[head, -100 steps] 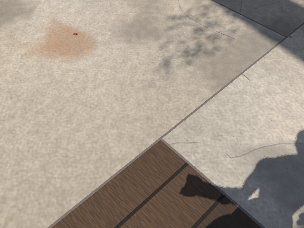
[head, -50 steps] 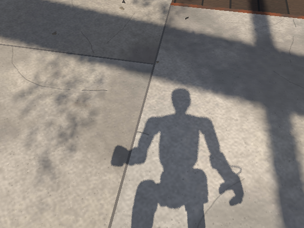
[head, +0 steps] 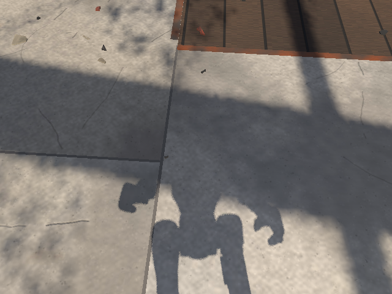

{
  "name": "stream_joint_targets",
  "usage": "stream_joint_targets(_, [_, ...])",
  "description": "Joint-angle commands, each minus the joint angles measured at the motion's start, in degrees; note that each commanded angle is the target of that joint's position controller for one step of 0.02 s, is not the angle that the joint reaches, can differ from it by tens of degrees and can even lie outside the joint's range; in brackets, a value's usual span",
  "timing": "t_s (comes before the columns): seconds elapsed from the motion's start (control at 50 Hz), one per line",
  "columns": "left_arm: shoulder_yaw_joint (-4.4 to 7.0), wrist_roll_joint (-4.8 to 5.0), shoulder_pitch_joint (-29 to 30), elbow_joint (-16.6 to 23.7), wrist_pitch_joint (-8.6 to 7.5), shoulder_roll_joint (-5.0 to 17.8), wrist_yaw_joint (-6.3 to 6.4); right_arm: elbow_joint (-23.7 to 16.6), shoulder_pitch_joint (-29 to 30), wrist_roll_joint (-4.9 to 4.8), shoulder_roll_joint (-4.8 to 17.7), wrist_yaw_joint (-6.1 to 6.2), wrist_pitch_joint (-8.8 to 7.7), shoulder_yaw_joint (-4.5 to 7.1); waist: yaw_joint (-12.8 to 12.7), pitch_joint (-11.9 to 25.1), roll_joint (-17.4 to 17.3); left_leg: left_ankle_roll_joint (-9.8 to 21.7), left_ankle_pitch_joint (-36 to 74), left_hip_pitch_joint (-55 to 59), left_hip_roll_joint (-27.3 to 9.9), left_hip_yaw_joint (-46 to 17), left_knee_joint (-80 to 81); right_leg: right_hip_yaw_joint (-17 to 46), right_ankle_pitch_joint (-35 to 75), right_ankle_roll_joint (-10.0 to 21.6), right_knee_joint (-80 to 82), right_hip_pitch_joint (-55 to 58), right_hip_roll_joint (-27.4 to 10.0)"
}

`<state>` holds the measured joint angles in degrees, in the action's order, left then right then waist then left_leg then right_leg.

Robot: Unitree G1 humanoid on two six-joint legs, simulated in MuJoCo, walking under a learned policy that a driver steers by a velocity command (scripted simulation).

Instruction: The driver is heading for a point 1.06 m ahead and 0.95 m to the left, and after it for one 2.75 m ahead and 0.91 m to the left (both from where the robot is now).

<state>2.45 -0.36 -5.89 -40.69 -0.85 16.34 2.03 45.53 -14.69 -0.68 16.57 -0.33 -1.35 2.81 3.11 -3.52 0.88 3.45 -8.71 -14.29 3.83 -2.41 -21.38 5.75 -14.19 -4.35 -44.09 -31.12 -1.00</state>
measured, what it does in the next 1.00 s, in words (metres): steps on the spot, turning left: right foot, then left foot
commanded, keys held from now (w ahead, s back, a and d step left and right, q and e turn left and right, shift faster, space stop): q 0.86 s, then w+q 0.14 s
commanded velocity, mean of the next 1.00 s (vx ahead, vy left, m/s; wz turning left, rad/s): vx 0.05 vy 0.00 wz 0.54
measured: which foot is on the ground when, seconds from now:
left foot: down 0.00-0.14, up 0.16-0.54, down 0.56-1.00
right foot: up 0.00-0.12, down 0.14-0.56, up 0.58-1.00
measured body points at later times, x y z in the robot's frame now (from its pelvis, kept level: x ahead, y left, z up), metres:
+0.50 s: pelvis +0.05 -0.02 -0.01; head +0.09 -0.01 +0.44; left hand +0.11 +0.29 -0.11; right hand +0.28 -0.24 -0.11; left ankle +0.02 +0.10 -0.72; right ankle +0.11 -0.14 -0.75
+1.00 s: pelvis +0.07 +0.00 -0.01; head +0.08 +0.02 +0.44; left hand +0.04 +0.33 -0.10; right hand +0.35 -0.15 -0.09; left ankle +0.02 +0.10 -0.75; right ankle +0.14 -0.10 -0.74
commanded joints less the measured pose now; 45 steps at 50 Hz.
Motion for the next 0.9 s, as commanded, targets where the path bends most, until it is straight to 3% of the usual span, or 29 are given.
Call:
stream_joint_targets(0.02, [1.63,0.25,-1.8,2.5,0.33,5.0,0.18,-4.2,2.2,-0.48,10.9,1.04,0.64,3.08,-2.3,8.1,-7.4,8.9,19.5,0.9,-13.7,-12.3,3.1,-0.6,2.7,-0.3,3.9,7.7,1.8])
stream_joint_targets(0.08, [2.08,0.64,-0.1,3.0,-0.61,5.8,-0.36,-4.7,2.5,-0.61,10.7,1.64,1.9,3.25,-2.2,7.2,-8.8,8.0,12.6,2.3,-13.4,-17.4,0.6,-0.1,1.0,0.5,11.0,9.6,2.8])
stream_joint_targets(0.12, [2.61,0.65,-3.2,1.9,-1.76,6.5,-0.72,-5.7,4.7,-1.1,9.6,2.07,2.4,2.92,-4.8,7.2,-8.6,5.0,9.3,1.5,-10.5,-18.8,-3.7,-0.6,9.5,2.4,23.1,16.7,1.9])
stream_joint_targets(0.14, [3.29,-0.19,-4.9,1.9,-2.02,9.2,-0.4,-6.2,3.3,-0.55,7.2,2.14,2.38,2.19,-4.2,9.6,-4.8,2.2,1.5,-2.2,-8.1,-17.0,-9.2,3.9,15.4,5.2,24.3,23.8,-5.4])
stream_joint_targets(0.16, [4.19,-1.14,-3.2,2.8,-1.34,13.5,0.21,-6.9,-1.0,0.46,3.8,1.92,2.05,1.32,-0.6,10.7,9.5,-1.5,-20.0,-12.8,0.0,-8.3,-20.9,15.8,32.2,12.3,22.9,31.3,-17.2])
stream_joint_targets(0.18, [3.97,-2.02,-5.1,2.3,-0.91,11.3,-0.13,-7.3,-1.6,0.29,7.0,1.94,1.81,2.01,-2.4,12.1,13.9,-4.3,-31.3,-18.6,1.2,-3.5,-33.4,23.2,37.2,19.7,23.8,30.7,-23.6])
stream_joint_targets(0.2, [3.07,-1.6,-4.1,2.8,-1.02,8.5,-0.32,-6.3,-2.6,0.02,10.5,1.93,2.07,3.29,-2.3,11.4,8.9,-5.9,-28.8,-19.4,-1.1,-5.0,-41.5,19.9,35.8,20.2,23.6,29.6,-21.7])
stream_joint_targets(0.24, [2.38,-0.57,0.4,3.3,-0.9,6.1,-0.45,-5.1,-2.6,-0.42,10.8,2.4,3.74,4.13,-1.1,9.1,5.8,-8.1,-22.2,-20.6,-3.1,-4.2,-45.8,9.9,29.3,16.2,23.1,27.0,-15.7])
stream_joint_targets(0.3, [2.51,-0.66,1.1,2.4,-0.15,6.9,0.05,-7.0,0.1,-0.69,7.5,2.02,4.88,3.31,-1.9,6.9,8.0,-10.0,-16.3,-18.9,-3.8,-0.7,-43.5,3.1,27.4,16.6,25.3,23.2,-12.9])
stream_joint_targets(0.38, [3.26,-0.59,0.2,1.5,0.55,8.7,0.67,-10.0,4.1,-0.5,5.7,1.06,4.79,2.38,-3.9,8.7,8.5,-9.7,-14.0,-14.7,-5.9,1.4,-32.2,-0.4,26.1,17.5,25.5,25.4,-14.6])
stream_joint_targets(0.48, [4.2,0.57,0.4,0.5,0.75,11.2,-0.34,-11.5,4.5,-0.38,7.0,-0.3,5.35,2.75,-4.0,8.5,9.1,-6.5,-12.2,-6.9,-5.8,4.7,-20.2,-2.4,24.0,16.6,23.9,24.8,-17.0])
stream_joint_targets(0.52, [4.35,1.71,1.5,-0.1,0.79,11.4,-0.47,-10.7,1.7,-0.31,6.8,-0.8,5.54,3.12,-1.7,8.1,8.1,-3.9,-5.4,-1.1,-4.5,6.6,-9.9,-4.5,20.5,13.7,20.0,22.8,-16.3])
stream_joint_targets(0.54, [4.12,1.94,-0.7,-1.2,0.77,10.0,-0.57,-10.0,-0.1,-0.08,7.8,-0.59,5.52,3.66,-1.4,8.2,6.0,-1.9,-0.4,4.1,-3.4,5.7,-4.5,-6.9,15.1,10.4,15.9,19.8,-14.3])
stream_joint_targets(0.56, [3.52,0.62,-3.4,-2.0,0.78,7.3,-0.86,-10.1,-1.6,-0.1,11.9,0.15,5.36,4.9,-2.2,8.1,-4.7,1.4,14.8,11.9,-9.9,-4.6,-0.3,-12.5,3.1,5.0,4.7,10.8,-9.7])
stream_joint_targets(0.58, [2.57,-1.85,-1.1,1.4,0.75,5.0,-0.75,-12.2,-0.8,0.76,18.5,0.75,4.91,5.97,-2.6,6.7,-20.5,12.5,30.0,15.2,-25.1,-26.0,1.0,-13.8,-23.0,-0.6,-9.9,-6.0,-0.2])
stream_joint_targets(0.6, [3.31,-1.17,4.3,2.4,0.63,7.3,-0.16,-12.2,-2.7,2.64,15.8,0.25,3.42,5.27,2.0,10.1,-13.7,17.5,26.2,11.9,-26.2,-27.5,2.5,-4.0,-25.6,-0.3,-20.2,-6.4,0.5])
stream_joint_targets(0.62, [3.75,0.23,4.0,2.2,0.88,8.2,0.01,-11.9,-0.2,2.58,14.2,0.23,2.28,4.63,0.0,8.5,-10.9,15.0,21.8,10.3,-22.9,-22.2,2.8,-2.2,-21.0,0.7,-22.9,-6.9,-0.6])
stream_joint_targets(0.64, [4.03,0.47,2.3,1.0,1.1,8.2,0.37,-12.1,3.2,1.42,12.8,0.57,1.77,4.44,-1.9,7.1,-8.6,11.6,17.2,9.2,-19.5,-18.5,2.5,-1.7,-15.8,1.2,-21.9,-7.0,-1.3])
stream_joint_targets(0.66, [4.33,-0.02,1.7,0.3,1.25,8.8,0.81,-12.5,5.3,0.41,11.2,0.94,1.8,3.89,-2.6,6.7,-8.0,9.6,16.2,8.9,-18.0,-17.1,2.3,-1.2,-12.5,1.0,-20.5,-7.2,-1.5])
stream_joint_targets(0.68, [4.45,-0.29,1.0,0.1,1.23,8.8,0.85,-12.7,6.1,0.16,10.6,1.37,1.96,3.46,-3.3,7.1,-8.3,9.1,18.4,7.3,-16.7,-15.8,2.2,-1.5,-9.9,0.6,-21.0,-4.8,-0.8])
stream_joint_targets(0.72, [4.25,0.13,-0.2,0.0,0.9,7.7,0.48,-13.0,5.4,0.44,10.2,1.85,2.24,3.25,-3.6,8.7,-8.3,9.4,19.4,7.6,-15.5,-15.1,2.0,-1.7,-6.7,0.0,-19.5,-2.8,0.5])
stream_joint_targets(0.78, [3.66,0.43,1.6,0.5,0.64,6.4,0.23,-12.9,4.0,0.13,11.0,2.34,2.5,3.57,-2.5,8.3,-8.3,9.3,15.8,9.4,-14.7,-16.7,1.4,-1.1,-5.0,-0.9,-9.9,-2.3,1.3])
stream_joint_targets(0.86, [3.38,0.63,2.6,1.0,0.25,6.4,-0.5,-13.3,4.1,0.25,12.3,2.31,3.05,4.1,-1.7,7.3,-9.8,9.6,9.4,6.3,-14.0,-20.8,1.1,-0.3,-5.7,-1.0,-0.7,3.0,2.6])
stream_joint_targets(0.9, [3.45,1.1,2.3,1.2,-0.25,6.9,-1.1,-13.3,4.0,-0.04,12.0,2.03,3.18,4.06,-1.3,7.7,-10.0,9.7,-4.8,4.2,-13.1,-23.7,2.9,-0.5,-5.8,-0.2,3.5,6.2,3.1])
Next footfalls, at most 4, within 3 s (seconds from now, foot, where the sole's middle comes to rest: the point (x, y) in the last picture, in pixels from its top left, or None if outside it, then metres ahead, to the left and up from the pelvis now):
0.14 right None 0.15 -0.14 -0.78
0.56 left None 0.05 0.11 -0.78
1.02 right None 0.17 -0.08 -0.78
1.48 left None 0.17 0.34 -0.78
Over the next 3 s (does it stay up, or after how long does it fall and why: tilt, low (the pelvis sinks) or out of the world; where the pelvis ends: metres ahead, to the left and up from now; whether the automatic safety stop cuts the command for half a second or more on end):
stays up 0.50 0.56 -0.01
